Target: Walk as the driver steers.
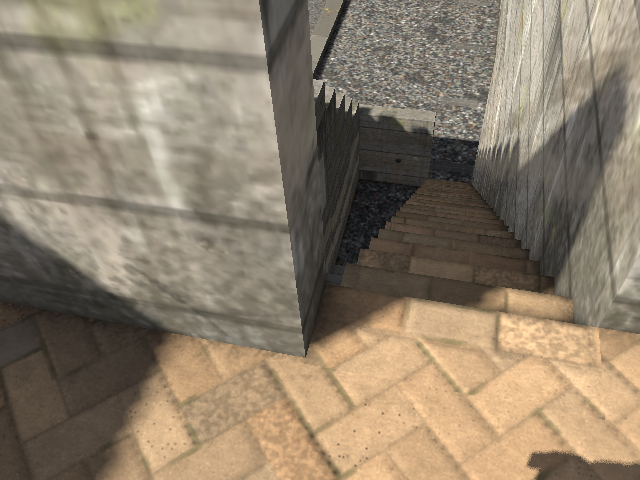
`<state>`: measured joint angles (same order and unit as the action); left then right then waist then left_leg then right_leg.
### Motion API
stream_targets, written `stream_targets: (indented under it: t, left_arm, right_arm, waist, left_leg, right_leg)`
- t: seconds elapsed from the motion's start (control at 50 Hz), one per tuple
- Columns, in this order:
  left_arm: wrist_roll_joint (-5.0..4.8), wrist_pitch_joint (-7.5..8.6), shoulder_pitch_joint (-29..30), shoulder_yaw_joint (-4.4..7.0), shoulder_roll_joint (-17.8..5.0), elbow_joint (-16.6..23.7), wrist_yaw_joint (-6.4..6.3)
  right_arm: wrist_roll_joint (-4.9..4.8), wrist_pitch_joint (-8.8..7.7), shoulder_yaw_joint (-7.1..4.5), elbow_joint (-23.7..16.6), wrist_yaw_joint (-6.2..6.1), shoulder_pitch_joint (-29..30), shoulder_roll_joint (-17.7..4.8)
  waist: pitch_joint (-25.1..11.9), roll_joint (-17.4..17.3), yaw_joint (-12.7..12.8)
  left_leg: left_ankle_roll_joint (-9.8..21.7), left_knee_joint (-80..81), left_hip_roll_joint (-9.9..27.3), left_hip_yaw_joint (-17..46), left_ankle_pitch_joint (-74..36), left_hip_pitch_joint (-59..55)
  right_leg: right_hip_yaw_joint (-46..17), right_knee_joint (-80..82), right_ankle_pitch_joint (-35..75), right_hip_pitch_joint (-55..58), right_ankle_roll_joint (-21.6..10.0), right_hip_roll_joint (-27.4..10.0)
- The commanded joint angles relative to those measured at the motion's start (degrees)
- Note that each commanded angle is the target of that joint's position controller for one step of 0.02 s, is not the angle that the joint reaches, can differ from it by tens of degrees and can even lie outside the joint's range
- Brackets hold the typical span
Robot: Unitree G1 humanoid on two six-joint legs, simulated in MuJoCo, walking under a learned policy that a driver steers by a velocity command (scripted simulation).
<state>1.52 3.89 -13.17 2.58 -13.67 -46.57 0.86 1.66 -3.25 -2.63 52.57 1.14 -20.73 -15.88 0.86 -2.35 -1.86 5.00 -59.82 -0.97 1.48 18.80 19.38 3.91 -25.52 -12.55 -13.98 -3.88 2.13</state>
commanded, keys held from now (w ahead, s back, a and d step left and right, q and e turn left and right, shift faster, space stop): w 0.08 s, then w+e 0.92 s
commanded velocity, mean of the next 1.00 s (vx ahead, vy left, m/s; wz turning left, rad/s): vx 0.24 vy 0.05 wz -0.40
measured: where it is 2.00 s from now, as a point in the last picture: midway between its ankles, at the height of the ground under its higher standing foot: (398, 441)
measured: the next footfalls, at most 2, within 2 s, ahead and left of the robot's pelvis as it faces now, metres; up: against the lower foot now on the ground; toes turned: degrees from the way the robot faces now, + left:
left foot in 0.36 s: +0.37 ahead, +0.09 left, +0.00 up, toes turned -5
right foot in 0.72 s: +0.42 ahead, -0.10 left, +0.00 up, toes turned -22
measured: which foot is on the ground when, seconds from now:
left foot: up 0.00-0.34, down 0.36-0.72, up 0.74-1.00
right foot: down 0.00-0.36, up 0.38-0.70, down 0.72-1.00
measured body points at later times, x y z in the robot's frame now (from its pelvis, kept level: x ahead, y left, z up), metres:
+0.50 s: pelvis +0.26 +0.01 +0.00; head +0.30 +0.02 +0.44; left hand +0.32 +0.28 -0.15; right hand +0.36 -0.26 -0.11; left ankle +0.33 +0.09 -0.74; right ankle +0.13 -0.08 -0.66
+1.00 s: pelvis +0.34 +0.03 -0.01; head +0.38 +0.00 +0.44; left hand +0.60 +0.21 -0.11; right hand +0.34 -0.25 -0.14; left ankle +0.40 +0.17 -0.71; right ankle +0.38 -0.09 -0.74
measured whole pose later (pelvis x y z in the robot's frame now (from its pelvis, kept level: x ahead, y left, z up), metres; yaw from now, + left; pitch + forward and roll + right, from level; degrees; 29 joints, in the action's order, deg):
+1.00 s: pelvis +0.34 +0.03 -0.01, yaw -28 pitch +2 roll +2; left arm 1.7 -3.5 -8.8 4.4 -16.0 -40.2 -0.9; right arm 1.0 3.5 -1.5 42.8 -3.1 -10.9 -12.4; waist 3.2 1.3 1.5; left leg -2.5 -46.8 -1.3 2.4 24.8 22.7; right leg -5.0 -29.1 -6.7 -24.0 -3.2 3.0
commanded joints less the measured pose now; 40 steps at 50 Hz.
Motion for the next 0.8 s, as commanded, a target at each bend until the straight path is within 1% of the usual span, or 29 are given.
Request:
stream_targets:
  t: [0.02, 0.08, 0.12, 0.18, 0.26, 0.3, 0.32, 0.34, 0.36, 0.38, 0.4, 0.42, 0.44, 0.46, 0.48, 0.52, 0.54, 0.56, 0.58, 0.6, 0.62, 0.66, 0.68, 0.7, 0.72, 0.74, 0.76, 0.78, 0.8]
  left_arm:
    - [-0.45, 1.59, -4.77, 1.13, -5.93, 0.24, -0.12]
    - [-1.29, 2.31, -8.40, 0.74, -5.71, -2.65, 0.16]
    - [-1.66, 2.24, -11.12, 0.48, -5.77, -4.38, 0.25]
    - [-1.25, 2.27, -11.71, 0.36, -6.32, -5.35, -0.05]
    - [-0.84, 2.09, -13.13, 0.96, -8.19, -6.92, -0.70]
    - [-0.64, 1.89, -11.88, 1.20, -8.43, -7.29, -0.88]
    - [-0.58, 1.99, -10.43, 1.69, -9.64, -7.09, -0.89]
    - [-0.53, 1.88, -9.44, 1.96, -10.24, -6.99, -0.82]
    - [-0.36, 1.63, -9.46, 1.72, -9.09, -6.90, -0.65]
    - [-2.23, 1.76, -10.90, 0.60, -4.27, -3.78, -0.55]
    - [-3.12, 0.32, -18.79, 0.26, -2.00, -4.74, -1.59]
    - [-0.72, -1.21, -15.08, 1.56, -7.99, -6.86, -2.02]
    - [-0.59, -1.67, -13.91, 1.77, -6.45, -6.72, -1.46]
    - [-0.69, -2.10, -11.80, 1.56, -5.49, -6.18, -0.93]
    - [-0.13, -2.83, -9.99, 1.74, -5.10, -5.55, -0.48]
    - [0.44, -4.41, -9.91, 1.73, -3.97, -5.20, -0.05]
    - [1.84, -4.15, -5.24, 1.63, -3.64, -1.73, 0.24]
    - [1.63, -3.76, -5.03, 1.71, -3.58, -1.10, -0.57]
    - [0.91, -3.45, -7.04, 1.34, -2.79, -0.75, -0.89]
    - [-0.06, -3.91, -7.88, 1.06, -2.09, -0.96, -1.71]
    - [-0.19, -4.45, -7.91, 0.95, -2.13, -0.42, -2.29]
    - [0.40, -5.49, -8.59, 1.03, -2.77, 1.17, -2.71]
    - [1.15, -6.02, -9.50, 1.13, -3.56, 1.17, -2.21]
    - [1.98, -6.01, -10.55, 1.62, -5.00, 1.94, -1.84]
    - [2.78, -5.45, -12.51, 2.63, -8.94, 3.02, -1.64]
    - [2.44, -5.44, -11.15, 4.26, -17.87, 5.22, -1.92]
    - [0.50, -6.32, -7.29, 5.03, -19.87, 7.83, -2.10]
    - [0.39, -7.45, -2.49, 4.87, -17.58, 9.87, -2.47]
    - [0.04, -7.87, 2.14, 3.90, -13.44, 10.87, -3.14]
  right_arm:
    - [0.77, 0.32, -0.48, -2.38, 0.86, -0.36, -3.42]
    - [0.62, 0.91, -0.43, -3.42, 1.37, 3.96, -2.85]
    - [0.87, 0.75, -0.17, -5.51, 1.41, 10.11, -2.27]
    - [0.45, 0.07, 0.43, -7.93, 1.45, 17.74, -1.34]
    - [-0.35, -0.55, 0.51, -10.03, 0.54, 23.52, -1.94]
    - [-0.81, -0.79, 0.15, -9.83, -0.28, 21.11, -3.20]
    - [-0.43, -0.95, -0.35, -8.75, -0.75, 17.11, -4.30]
    - [-0.35, -1.29, -0.94, -6.57, -1.44, 10.16, -5.36]
    - [0.50, -1.73, -1.83, -4.33, -2.24, 1.17, -7.55]
    - [2.21, -2.42, -2.71, -4.12, -3.70, -4.93, -12.01]
    - [1.93, -1.94, -3.27, -5.58, -3.53, -1.81, -14.29]
    - [0.83, -1.48, -1.77, -6.79, -2.82, 1.51, -7.90]
    - [-0.20, -1.26, -0.73, -6.95, -2.61, 5.19, -4.65]
    - [-0.38, -1.09, 0.02, -7.00, -2.10, 7.09, -2.02]
    - [-0.71, -1.22, 0.39, -6.60, -2.23, 7.25, -1.16]
    - [-0.82, -1.78, 0.65, -6.01, -2.26, 6.20, -0.67]
    - [-1.86, -1.40, 0.67, -5.24, -2.87, 7.23, -1.20]
    - [-0.57, -0.06, 0.38, -6.45, -3.35, 10.23, -1.76]
    - [0.80, 1.26, 0.15, -7.12, -3.30, 11.43, -2.52]
    - [0.99, 1.56, -0.22, -7.05, -3.33, 11.23, -3.12]
    - [0.69, 1.80, -0.15, -7.04, -3.29, 10.07, -2.53]
    - [0.00, 1.98, -0.48, -7.80, -3.03, 10.45, -2.86]
    - [-0.38, 2.21, -0.55, -8.86, -2.85, 12.60, -2.64]
    - [-0.44, 2.51, -0.51, -9.27, -2.86, 12.34, -2.53]
    - [0.53, 3.11, -0.89, -8.80, -2.96, 9.19, -3.40]
    - [1.61, 4.42, -0.67, -9.93, -2.65, 3.76, -2.11]
    - [0.29, 5.56, 0.05, -10.02, -3.40, -2.33, -0.81]
    - [0.22, 5.48, -0.17, -9.58, -3.93, -0.59, -2.53]
    - [1.40, 5.64, -0.74, -10.12, -4.47, 4.06, -3.91]
  waist:
    - [0.79, 7.40, 1.07]
    - [1.53, 6.73, 0.74]
    - [2.94, 6.59, 1.68]
    - [3.85, 5.70, 2.82]
    - [4.23, 6.80, 4.23]
    - [3.27, 6.71, 2.26]
    - [1.28, 6.91, 0.65]
    - [-2.60, 6.32, -1.91]
    - [-7.74, 3.57, -5.71]
    - [-14.53, -5.71, -5.40]
    - [-21.27, -15.44, -1.31]
    - [-16.24, -0.75, -0.65]
    - [-8.63, -0.65, 1.15]
    - [-5.13, -0.49, 1.57]
    - [-2.34, -2.54, 2.29]
    - [-2.05, -3.87, 3.61]
    - [0.53, -7.01, 4.61]
    - [1.44, -7.85, 5.54]
    - [-1.24, -7.60, 6.51]
    - [-2.19, -8.40, 6.27]
    - [-3.41, -6.71, 5.75]
    - [-5.53, -4.78, 6.20]
    - [-5.96, -2.57, 6.93]
    - [-6.45, -0.19, 7.94]
    - [-6.56, 7.02, 9.40]
    - [-4.33, 21.98, 4.65]
    - [-12.72, 23.27, 2.99]
    - [-10.88, 15.94, 2.72]
    - [-7.07, 8.04, 2.12]
  left_leg:
    - [-1.27, -2.93, 4.89, 0.63, -5.06, 14.68]
    - [-3.02, -2.05, 5.50, -1.48, -8.89, 18.90]
    - [-4.04, 2.44, 5.88, -3.56, -11.90, 20.64]
    - [-5.22, 14.71, 4.47, -4.92, -16.78, 18.19]
    - [-4.84, 26.47, 2.57, -4.77, -18.19, 11.76]
    - [-3.54, 29.77, 2.29, -3.05, -16.86, 6.43]
    - [-2.95, 30.90, 1.16, -3.03, -14.61, 1.46]
    - [-2.14, 32.84, -0.30, -4.10, -11.84, -6.13]
    - [-0.76, 34.14, 2.17, -2.09, -8.88, -19.03]
    - [2.74, 34.43, 16.83, 12.18, -13.99, -32.48]
    - [10.77, 40.56, 30.26, 32.57, -20.74, -36.78]
    - [8.90, 40.66, 26.12, 29.38, -13.33, -30.75]
    - [7.11, 41.56, 23.05, 20.52, -12.95, -22.50]
    - [5.85, 43.75, 20.21, 14.01, -16.78, -16.15]
    - [5.08, 44.88, 18.62, 9.26, -21.77, -12.21]
    - [5.10, 44.78, 17.56, 2.99, -34.08, -8.62]
    - [7.08, 43.10, 14.46, -3.90, -50.46, -5.54]
    - [7.61, 41.65, 12.64, -8.33, -58.85, -6.39]
    - [6.21, 40.20, 9.89, -11.71, -55.74, -7.15]
    - [6.19, 38.87, 9.07, -12.54, -51.60, -6.80]
    - [6.53, 37.46, 9.62, -12.94, -47.44, -6.31]
    - [6.38, 33.67, 11.58, -12.03, -36.89, -3.62]
    - [5.38, 29.87, 12.86, -11.57, -30.55, -0.63]
    - [3.27, 24.67, 12.09, -11.48, -23.96, 3.18]
    - [-0.41, 14.32, 8.39, -11.94, -11.66, 7.40]
    - [-3.44, -1.14, -0.74, -11.65, 21.26, 14.16]
    - [-5.04, -12.04, -2.04, -1.95, 21.65, 14.57]
    - [-5.92, -16.82, -0.65, 0.82, 14.82, 16.26]
    - [-6.22, -15.69, 0.93, 1.82, 8.60, 15.84]
  right_leg:
    - [-16.87, 16.18, 8.70, 10.88, -5.52, -14.55]
    - [-11.90, 16.59, 21.64, 12.05, -5.44, -13.04]
    - [-10.59, 17.69, 26.03, 11.48, -6.20, -11.87]
    - [-9.57, 16.92, 30.32, 10.90, -6.84, -10.06]
    - [-11.87, 15.46, 28.27, 11.68, -6.64, -10.83]
    - [-13.33, 12.65, 32.92, 12.79, -6.01, -12.00]
    - [-13.56, 8.44, 39.14, 13.25, -5.31, -11.57]
    - [-13.03, 1.16, 43.52, 13.11, -4.67, -10.30]
    - [-11.58, -11.23, 36.91, 6.94, -3.87, -7.32]
    - [-8.95, -28.33, 20.25, -5.28, -1.36, -2.49]
    - [-4.88, -42.46, -22.15, -16.21, -0.42, 5.33]
    - [-8.66, -44.99, -17.94, -18.34, -0.71, -0.04]
    - [-8.49, -43.33, -13.67, -17.96, -0.47, -2.35]
    - [-7.69, -42.43, -11.10, -16.11, -0.26, -3.92]
    - [-7.24, -41.59, -9.86, -15.39, 0.48, -4.79]
    - [-6.07, -42.09, -8.39, -13.24, 1.99, -4.35]
    - [-3.73, -40.01, -9.54, -12.62, 4.55, -3.58]
    - [-2.08, -34.18, -11.13, -13.55, 5.94, -1.60]
    - [-1.13, -27.50, -6.93, -10.47, 6.80, -1.94]
    - [0.94, -23.84, -3.14, -8.68, 7.48, -1.28]
    - [1.78, -21.65, 0.52, -6.62, 7.32, -1.52]
    - [1.99, -18.07, 3.60, -1.84, 5.84, -2.51]
    - [2.11, -15.17, 5.87, 1.22, 3.67, -2.73]
    - [0.55, -11.74, 8.24, 5.68, 1.53, -3.11]
    - [-9.52, -4.07, 16.61, 9.10, -1.54, -8.72]
    - [-32.51, 2.00, 44.17, 7.84, -8.16, -24.66]
    - [-43.77, 7.45, 38.76, 9.75, -17.19, -28.31]
    - [-42.09, 9.10, 20.64, 6.17, -17.59, -26.15]
    - [-35.79, 9.12, 7.42, 0.60, -15.00, -21.86]
Keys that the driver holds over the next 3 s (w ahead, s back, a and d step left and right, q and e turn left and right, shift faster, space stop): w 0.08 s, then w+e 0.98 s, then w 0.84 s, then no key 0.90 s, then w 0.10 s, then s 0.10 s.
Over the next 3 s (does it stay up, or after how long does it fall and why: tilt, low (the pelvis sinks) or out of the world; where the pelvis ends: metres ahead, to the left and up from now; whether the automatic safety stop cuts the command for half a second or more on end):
stays up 0.68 -0.24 0.01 its command is cut before an obstacle after 0.4 s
